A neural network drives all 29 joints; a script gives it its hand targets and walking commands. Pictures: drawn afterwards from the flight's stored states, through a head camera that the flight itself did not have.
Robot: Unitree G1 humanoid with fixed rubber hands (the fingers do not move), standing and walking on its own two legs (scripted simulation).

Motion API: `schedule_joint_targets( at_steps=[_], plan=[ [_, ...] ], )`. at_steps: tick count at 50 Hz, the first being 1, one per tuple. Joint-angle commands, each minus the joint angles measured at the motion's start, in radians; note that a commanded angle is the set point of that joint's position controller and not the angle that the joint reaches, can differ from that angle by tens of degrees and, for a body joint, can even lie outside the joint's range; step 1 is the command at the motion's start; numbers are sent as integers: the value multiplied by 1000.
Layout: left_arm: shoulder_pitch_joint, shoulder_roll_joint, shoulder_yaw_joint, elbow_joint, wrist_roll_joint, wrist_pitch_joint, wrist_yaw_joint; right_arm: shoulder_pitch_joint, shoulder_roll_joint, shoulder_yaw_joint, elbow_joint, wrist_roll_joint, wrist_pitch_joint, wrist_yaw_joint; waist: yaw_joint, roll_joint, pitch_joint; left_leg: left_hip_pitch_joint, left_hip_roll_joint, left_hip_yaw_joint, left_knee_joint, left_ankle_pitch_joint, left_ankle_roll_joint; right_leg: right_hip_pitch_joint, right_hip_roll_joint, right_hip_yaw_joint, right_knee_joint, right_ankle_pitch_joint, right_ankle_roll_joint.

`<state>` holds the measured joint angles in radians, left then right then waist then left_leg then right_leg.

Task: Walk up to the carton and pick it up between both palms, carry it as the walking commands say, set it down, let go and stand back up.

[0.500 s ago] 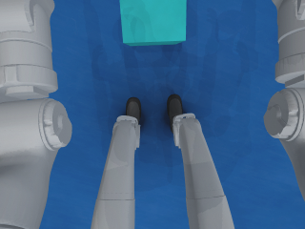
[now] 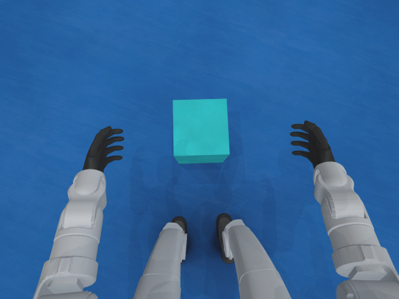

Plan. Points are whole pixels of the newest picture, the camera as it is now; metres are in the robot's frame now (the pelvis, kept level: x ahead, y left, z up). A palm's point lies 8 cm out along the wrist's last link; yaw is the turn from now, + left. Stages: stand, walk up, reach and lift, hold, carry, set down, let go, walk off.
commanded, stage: let go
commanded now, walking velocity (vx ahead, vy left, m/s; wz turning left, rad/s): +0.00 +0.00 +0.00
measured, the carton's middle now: (200, 134) +0.52 +0.00 -0.60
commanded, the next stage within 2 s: stand in 0.86 s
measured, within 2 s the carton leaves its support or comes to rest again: neither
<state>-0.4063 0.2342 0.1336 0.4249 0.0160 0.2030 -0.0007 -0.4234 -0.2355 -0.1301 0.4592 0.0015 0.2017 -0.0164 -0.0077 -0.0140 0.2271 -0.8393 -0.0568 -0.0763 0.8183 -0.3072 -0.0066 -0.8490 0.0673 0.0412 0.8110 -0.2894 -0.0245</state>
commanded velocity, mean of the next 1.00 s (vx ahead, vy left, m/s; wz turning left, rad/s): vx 0.00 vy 0.00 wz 0.00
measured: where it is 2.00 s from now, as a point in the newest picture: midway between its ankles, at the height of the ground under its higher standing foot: (202, 248)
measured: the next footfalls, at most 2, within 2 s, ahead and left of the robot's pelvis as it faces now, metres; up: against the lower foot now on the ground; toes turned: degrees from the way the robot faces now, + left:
none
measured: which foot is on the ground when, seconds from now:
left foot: down 0.00-1.00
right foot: down 0.00-1.00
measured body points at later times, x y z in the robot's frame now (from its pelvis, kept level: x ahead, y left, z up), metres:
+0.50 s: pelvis +0.03 +0.01 +0.04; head +0.09 +0.02 +0.49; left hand +0.22 +0.23 -0.04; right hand +0.21 -0.22 -0.04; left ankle +0.04 +0.12 -0.69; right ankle +0.05 -0.10 -0.69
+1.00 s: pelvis +0.10 +0.03 +0.04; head +0.07 +0.03 +0.49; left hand +0.25 +0.27 -0.05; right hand +0.23 -0.22 -0.05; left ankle +0.04 +0.12 -0.69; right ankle +0.05 -0.10 -0.69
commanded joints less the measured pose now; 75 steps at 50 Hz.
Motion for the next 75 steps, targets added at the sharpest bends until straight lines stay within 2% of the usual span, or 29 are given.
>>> schedule_joint_targets(
  at_steps=[1, 3, 4, 5, 6, 8, 12, 15, 16, 23, 26, 27, 32, 34, 36, 41, 43, 44, 45, 46, 47, 52, 55, 57, 60, 63, 68, 70, 75],
  plan=[
    [-94, 90, 23, -1, 11, -70, -11, -42, -52, 3, -91, -15, -63, 14, -9, -2, -792, 328, 28, 55, -152, 162, -18, 478, -58, -12, -145, 219, 62],
    [239, 54, 36, 46, 40, -86, -39, 211, -59, 33, -74, -18, -99, 24, 19, -57, -761, 373, 19, 87, -199, 164, 8, 645, -77, 21, -215, 268, 57],
    [-41, 117, 81, 114, 11, -112, -47, -55, -43, -3, -15, -28, -92, 25, 26, -98, -545, 174, 16, 85, -213, 17, 23, 449, -63, 1, -206, 149, 71],
    [324, 41, 19, 99, 61, -105, -49, 421, -12, 42, 22, -18, -110, 34, -24, -24, -645, 438, 32, 103, -252, 92, 1, 679, -89, -9, -277, 168, 49],
    [161, 74, 32, 69, 25, -133, -48, 206, -35, 4, -15, -26, -119, 32, 26, -51, -519, 335, 23, 89, -246, 65, 17, 515, -67, 9, -276, 152, 59],
    [184, 68, -23, 72, 4, -132, -56, 250, -69, -30, -57, -60, -113, 25, -18, -62, -469, 415, 33, 93, -306, 5, 15, 517, -62, -47, -328, 27, 60],
    [238, 77, 26, -16, 45, -161, -53, 336, -55, 19, -98, -38, -140, 48, 30, -11, -438, 498, 24, 109, -336, 32, 11, 626, -59, -18, -370, 44, 52],
    [465, 34, -34, -105, 43, -172, -61, 536, -32, 48, -204, -29, -154, 57, 11, 7, -495, 655, 23, 86, -371, 115, 11, 762, -56, -12, -397, 134, 48],
    [321, 66, -14, -88, 33, -176, -58, 365, -61, 16, -158, -35, -149, 59, 15, -36, -326, 552, 18, 88, -373, 23, 18, 642, -44, -25, -387, 64, 61],
    [494, 86, 5, -204, 65, -140, -65, 512, -58, 42, -198, -14, -136, 79, 40, 58, -247, 699, 31, 69, -443, 81, 14, 788, -35, -42, -405, 120, 57],
    [583, 68, -58, -189, 30, -120, -68, 586, -82, 44, -155, -28, -118, 78, 10, 72, -194, 739, 38, 51, -460, 65, -2, 792, -19, -44, -423, 105, 46],
    [569, 56, -65, -170, 19, -112, -74, 560, -73, 55, -177, -32, -113, 78, 10, 0, -189, 750, 32, 54, -447, 110, 7, 779, -27, -43, -431, 138, 55],
    [560, 75, -73, -163, 23, -82, -66, 610, -99, 14, -96, -19, -64, 90, -12, 110, -119, 716, 52, 34, -482, 115, 5, 814, -2, -59, -405, 151, 43],
    [503, 46, -82, -152, 20, -74, -65, 557, -98, 22, -107, -12, -65, 87, -14, 110, -128, 749, 45, 39, -484, 149, -3, 809, -9, -58, -420, 150, 43],
    [572, 59, -78, -134, -8, -67, -55, 568, -82, 47, -145, -18, -59, 80, -2, 9, -179, 767, 41, 27, -443, 272, 0, 820, -11, -46, -406, 222, 48],
    [608, 82, -92, -124, 1, -44, -27, 596, -72, 51, -145, -29, -55, 64, -10, 17, -208, 797, 56, 3, -395, 472, -10, 783, -1, -35, -384, 303, 31],
    [617, 83, -96, -97, -4, -43, -18, 588, -72, 67, -163, -21, -58, 56, -5, -10, -264, 822, 61, 2, -359, 591, -7, 772, -6, -30, -361, 372, 30],
    [680, 129, -48, 146, 35, -100, 2, 705, -120, 55, 128, -52, -121, 19, 2, -8, -292, 710, 121, -70, -372, 474, 14, 734, -143, -9, -405, 276, 34],
    [738, 163, -45, 92, 41, -183, 19, 828, -163, 48, 86, -57, -193, 8, -16, -83, -266, 660, 113, -112, -412, 244, 9, 732, -134, 19, -401, 173, 45],
    [714, 163, -34, 116, 36, -213, 17, 761, -141, 52, 111, -55, -236, 14, 13, -101, -268, 652, 120, -109, -402, 254, 26, 722, -140, 35, -395, 183, 44],
    [714, 126, -47, 114, 26, -235, 24, 687, -169, 53, 106, -62, -255, 2, 34, -32, -258, 659, 116, -94, -382, 204, 28, 679, -147, 55, -400, 172, 40],
    [670, 111, -66, 171, 9, -296, 20, 692, -87, 86, 162, -30, -310, 7, 18, 61, -329, 636, 135, -116, -325, 564, 54, 654, -171, 73, -325, 397, 12],
    [740, 110, -65, 223, 1, -294, 25, 795, -114, 84, 219, -21, -299, -8, 14, 40, -377, 669, 122, -106, -289, 708, 68, 676, -160, 46, -305, 474, 11],
    [756, 112, -71, 243, 3, -292, 33, 815, -116, 96, 242, -22, -297, -15, 9, 116, -339, 638, 124, -109, -289, 678, 67, 644, -161, 45, -309, 438, 10],
    [816, 99, -86, 290, 6, -273, 46, 836, -100, 101, 267, -31, -278, -19, 14, -40, -229, 570, 129, -133, -282, 688, 80, 614, -158, 37, -287, 516, 1],
    [887, 141, -85, 324, 4, -267, 47, 893, -132, 103, 291, -22, -270, -25, 16, 85, -270, 562, 124, -135, -292, 626, 81, 653, -160, 23, -309, 358, -5],
    [901, 111, -100, 369, 7, -250, 49, 858, -115, 111, 304, -29, -260, -21, 29, -6, -205, 519, 120, -170, -297, 511, 92, 602, -156, 17, -322, 293, -10],
    [923, 85, -109, 393, 2, -251, 50, 904, -87, 126, 337, -26, -261, -20, 17, 46, -178, 543, 133, -183, -324, 563, 80, 555, -144, 10, -310, 148, -4],
    [943, 112, -105, 430, 3, -249, 62, 895, -107, 119, 343, -23, -257, -21, 8, 32, -230, 584, 131, -191, -279, 769, 95, 597, -136, -6, -285, 251, -1]
  ],
)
